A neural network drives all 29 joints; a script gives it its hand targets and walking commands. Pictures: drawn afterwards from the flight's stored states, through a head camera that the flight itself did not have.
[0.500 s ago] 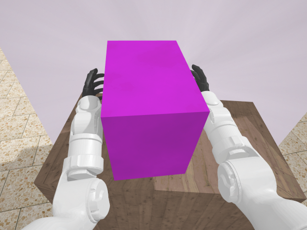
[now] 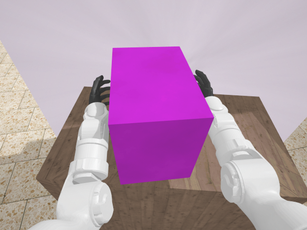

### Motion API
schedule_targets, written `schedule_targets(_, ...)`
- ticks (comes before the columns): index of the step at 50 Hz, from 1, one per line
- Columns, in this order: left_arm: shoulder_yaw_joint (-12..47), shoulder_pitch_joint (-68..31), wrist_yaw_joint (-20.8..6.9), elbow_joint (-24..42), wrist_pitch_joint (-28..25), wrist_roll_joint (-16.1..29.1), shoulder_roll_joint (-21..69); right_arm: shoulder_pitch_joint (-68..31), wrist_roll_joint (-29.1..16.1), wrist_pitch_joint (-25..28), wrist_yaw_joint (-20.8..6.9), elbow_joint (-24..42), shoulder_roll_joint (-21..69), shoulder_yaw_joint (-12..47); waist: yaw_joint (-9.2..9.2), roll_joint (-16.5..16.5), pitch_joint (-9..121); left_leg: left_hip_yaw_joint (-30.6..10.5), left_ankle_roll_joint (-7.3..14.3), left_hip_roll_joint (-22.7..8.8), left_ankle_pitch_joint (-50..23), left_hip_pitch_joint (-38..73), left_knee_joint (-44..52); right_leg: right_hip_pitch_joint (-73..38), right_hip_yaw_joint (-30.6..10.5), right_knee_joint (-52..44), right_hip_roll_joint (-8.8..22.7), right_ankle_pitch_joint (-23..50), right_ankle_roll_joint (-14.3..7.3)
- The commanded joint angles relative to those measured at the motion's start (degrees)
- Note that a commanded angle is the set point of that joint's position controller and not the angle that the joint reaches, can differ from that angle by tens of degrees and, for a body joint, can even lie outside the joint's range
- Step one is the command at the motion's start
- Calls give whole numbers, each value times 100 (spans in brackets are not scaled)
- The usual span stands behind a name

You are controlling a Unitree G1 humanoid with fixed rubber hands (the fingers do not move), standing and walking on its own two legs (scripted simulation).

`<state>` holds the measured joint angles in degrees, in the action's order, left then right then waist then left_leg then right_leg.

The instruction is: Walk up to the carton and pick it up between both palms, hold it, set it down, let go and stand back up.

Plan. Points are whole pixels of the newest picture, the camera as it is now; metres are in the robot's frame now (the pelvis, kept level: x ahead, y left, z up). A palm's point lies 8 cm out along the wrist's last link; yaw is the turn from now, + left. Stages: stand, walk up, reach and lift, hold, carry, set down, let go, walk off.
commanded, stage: set down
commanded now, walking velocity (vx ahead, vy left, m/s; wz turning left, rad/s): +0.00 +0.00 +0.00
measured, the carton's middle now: (151, 112) +0.40 +0.01 +0.09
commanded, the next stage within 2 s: none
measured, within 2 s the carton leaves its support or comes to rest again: rests again in 0.98 s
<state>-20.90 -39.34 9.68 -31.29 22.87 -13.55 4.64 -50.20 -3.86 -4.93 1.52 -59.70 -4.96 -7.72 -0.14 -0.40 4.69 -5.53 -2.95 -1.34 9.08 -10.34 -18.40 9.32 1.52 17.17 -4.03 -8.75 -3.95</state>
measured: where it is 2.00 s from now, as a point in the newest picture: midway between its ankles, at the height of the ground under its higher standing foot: outside the picture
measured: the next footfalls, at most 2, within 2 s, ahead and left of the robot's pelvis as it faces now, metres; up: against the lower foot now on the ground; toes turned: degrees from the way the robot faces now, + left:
none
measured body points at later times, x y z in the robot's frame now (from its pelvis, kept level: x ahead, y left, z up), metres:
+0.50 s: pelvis +0.00 +0.00 +0.00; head +0.00 +0.00 +0.45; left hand +0.40 +0.16 +0.12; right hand +0.43 -0.14 +0.12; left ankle +0.01 +0.15 -0.75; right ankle +0.00 -0.07 -0.75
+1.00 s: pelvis +0.00 +0.00 +0.00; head +0.01 +0.01 +0.45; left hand +0.39 +0.16 +0.09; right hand +0.42 -0.14 +0.10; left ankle +0.01 +0.15 -0.75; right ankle +0.00 -0.07 -0.75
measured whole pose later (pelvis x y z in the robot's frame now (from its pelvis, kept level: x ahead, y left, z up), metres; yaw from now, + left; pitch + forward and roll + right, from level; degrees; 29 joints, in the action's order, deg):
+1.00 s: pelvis +0.00 +0.00 +0.00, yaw -2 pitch +6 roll +0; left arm -22.7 -36.3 9.1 -34.6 13.5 -17.3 7.9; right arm -45.8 9.3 3.7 -3.4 -60.7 -2.9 -18.8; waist 2.8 -1.3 5.8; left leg -2.9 -2.9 -1.9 7.8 -15.4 -17.2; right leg 15.5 1.6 17.1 -3.8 -7.5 -4.1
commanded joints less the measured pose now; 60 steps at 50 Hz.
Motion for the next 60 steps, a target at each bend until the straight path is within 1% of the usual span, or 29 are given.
schedule_targets(1, 2355, -4436, -406, 763, -555, 429, 3477, -4117, 63, 416, -629, 1274, 3197, 915, 76, 51, 2741, 441, 54, 125, -1083, 642, 16, -1029, 181, 123, 280, 2258, 674)
schedule_targets(6, 2300, -4357, -359, 699, -662, 382, 3494, -4057, 198, 511, -674, 1219, 3170, 818, 124, 24, 2830, 477, 57, 107, -1158, 598, 5, -1032, 185, 146, 283, 2373, 665)
schedule_targets(7, 2334, -4383, -355, 733, -705, 451, 3434, -4192, 263, 606, -661, 1520, 3123, 713, 118, -55, 3080, 403, 74, 97, -1119, 530, 8, -874, 131, 137, 326, 2385, 695)
schedule_targets(8, 2295, -4385, -339, 699, -744, 413, 3436, -4222, 305, 643, -659, 1542, 3113, 715, 170, -59, 3089, 402, 83, 88, -1135, 516, 2, -862, 132, 151, 340, 2427, 688)
schedule_targets(10, 2217, -4375, -320, 678, -812, 345, 3419, -4149, 407, 682, -689, 1474, 3081, 642, 195, -76, 3149, 433, 85, 75, -1193, 549, -1, -853, 145, 152, 332, 2418, 676)
schedule_targets(11, 2164, -4275, -325, 626, -818, 287, 3404, -4034, 456, 682, -696, 1355, 3050, 594, 173, -92, 3074, 447, 89, 68, -1228, 573, 6, -878, 137, 148, 337, 2479, 672)
schedule_targets(13, 2118, -4193, -349, 601, -849, 260, 3373, -3962, 486, 717, -698, 1322, 3053, 585, 190, -94, 3086, 465, 96, 78, -1262, 523, 11, -992, 115, 178, 378, 2691, 695)
schedule_targets(15, 2114, -4071, -373, 542, -854, 200, 3391, -3879, 549, 756, -699, 1241, 3013, 510, 155, -51, 3052, 487, 73, 76, -1262, 497, 29, -1022, 133, 194, 379, 2759, 695)
schedule_targets(16, 2082, -4014, -384, 522, -854, 175, 3375, -3810, 582, 767, -699, 1183, 2990, 483, 136, -86, 2962, 485, 74, 74, -1270, 492, 41, -1035, 138, 190, 379, 2785, 700)
schedule_targets(17, 2010, -3946, -400, 504, -857, 133, 3345, -3750, 605, 774, -703, 1154, 2987, 489, 173, -120, 2896, 502, 87, 75, -1258, 466, 64, -1081, 137, 195, 389, 2807, 711)
schedule_targets(19, 1933, -3830, -434, 472, -857, 63, 3305, -3612, 679, 796, -710, 1053, 2947, 417, 145, -132, 2779, 517, 87, 75, -1248, 429, 98, -1121, 135, 207, 410, 2937, 729)
schedule_targets(22, 1954, -3766, -448, 534, -900, 26, 3341, -3621, 724, 900, -723, 1125, 2945, 406, 161, -59, 2844, 531, 72, 79, -1322, 394, 90, -1169, 143, 259, 426, 3142, 741)
schedule_targets(23, 1911, -3773, -454, 529, -922, 17, 3322, -3631, 760, 924, -726, 1148, 2950, 398, 179, -102, 2867, 547, 88, 75, -1287, 361, 96, -1174, 140, 260, 435, 3124, 749)
schedule_targets(24, 1934, -3788, -452, 569, -947, 9, 3335, -3580, 803, 949, -731, 1121, 2953, 353, 148, -82, 2866, 551, 77, 73, -1306, 372, 101, -1169, 156, 265, 427, 3134, 744)
schedule_targets(26, 1946, -3779, -443, 604, -1004, -15, 3372, -3610, 849, 1023, -749, 1211, 2970, 357, 186, -96, 3000, 589, 72, 67, -1430, 393, 68, -1187, 184, 280, 397, 3158, 722)
schedule_targets(27, 1966, -3775, -430, 599, -1036, -27, 3383, -3627, 856, 1058, -757, 1258, 2991, 382, 220, -65, 3054, 603, 70, 72, -1452, 365, 51, -1207, 176, 288, 398, 3142, 705)
schedule_targets(31, 2065, -3669, -361, 623, -1121, -52, 3441, -3566, 886, 1170, -800, 1266, 2932, 374, 248, -28, 3150, 633, 52, 30, -1661, 497, -32, -1059, 221, 257, 330, 2933, 605)
schedule_targets(34, 2124, -3647, -327, 574, -1174, -33, 3464, -3612, 974, 1238, -831, 1320, 2894, 305, 267, -68, 3194, 661, 77, 6, -1560, 478, -27, -879, 258, 196, 296, 2536, 557)
schedule_targets(36, 2130, -3616, -304, 513, -1196, -50, 3466, -3604, 989, 1253, -862, 1305, 2885, 265, 313, -25, 3155, 684, 79, -4, -1552, 523, -47, -748, 264, 156, 281, 2305, 511)
schedule_targets(37, 2131, -3615, -299, 470, -1207, -55, 3462, -3583, 1033, 1253, -875, 1281, 2864, 214, 295, -30, 3153, 696, 76, -4, -1529, 535, -47, -698, 279, 129, 266, 2160, 497)
schedule_targets(38, 2106, -3620, -295, 477, -1228, -56, 3454, -3564, 1058, 1251, -890, 1239, 2873, 191, 317, -75, 3085, 707, 92, -13, -1532, 535, -49, -668, 283, 117, 260, 2075, 484)
schedule_targets(40, 2074, -3575, -296, 408, -1249, -62, 3439, -3560, 1104, 1264, -914, 1224, 2851, 156, 335, -86, 3058, 726, 108, -4, -1508, 480, -48, -643, 274, 110, 271, 2033, 485)
schedule_targets(44, 1896, -3512, -342, 288, -1258, -167, 3369, -3309, 1265, 1217, -951, 922, 2847, -81, 280, -75, 2798, 773, 139, 7, -1164, 358, 75, -633, 246, 52, 333, 1665, 500)
schedule_targets(46, 1842, -3515, -365, 301, -1302, -179, 3351, -3257, 1337, 1244, -976, 912, 2881, -147, 282, -95, 2828, 796, 151, 26, -1135, 277, 87, -666, 231, 79, 348, 1725, 527)
schedule_targets(48, 1830, -3527, -374, 299, -1349, -211, 3351, -3223, 1403, 1279, -994, 859, 2909, -227, 260, -44, 2866, 818, 134, 32, -1137, 233, 93, -729, 238, 109, 356, 1766, 529)
schedule_targets(49, 1783, -3487, -380, 267, -1361, -236, 3333, -3260, 1423, 1301, -1001, 917, 2904, -224, 312, -35, 2867, 835, 140, 38, -1141, 202, 87, -769, 232, 118, 364, 1759, 527)
schedule_targets(53, 1675, -3343, -407, 244, -1463, -333, 3274, -3116, 1554, 1373, -1000, 885, 2926, -242, 312, -132, 2910, 860, 165, 45, -1172, 110, 107, -951, 212, 205, 387, 2150, 580)
schedule_targets(56, 1668, -3250, -441, 237, -1523, -364, 3282, -3006, 1605, 1430, -996, 839, 2957, -241, 295, -90, 2849, 875, 156, 59, -1213, 21, 119, -1056, 204, 259, 407, 2372, 602)
schedule_targets(60, 1572, -3060, -477, 229, -1559, -450, 3238, -2804, 1633, 1459, -1000, 715, 2962, -241, 308, -122, 2617, 887, 167, 53, -1248, -5, 148, -1121, 200, 261, 411, 2447, 607)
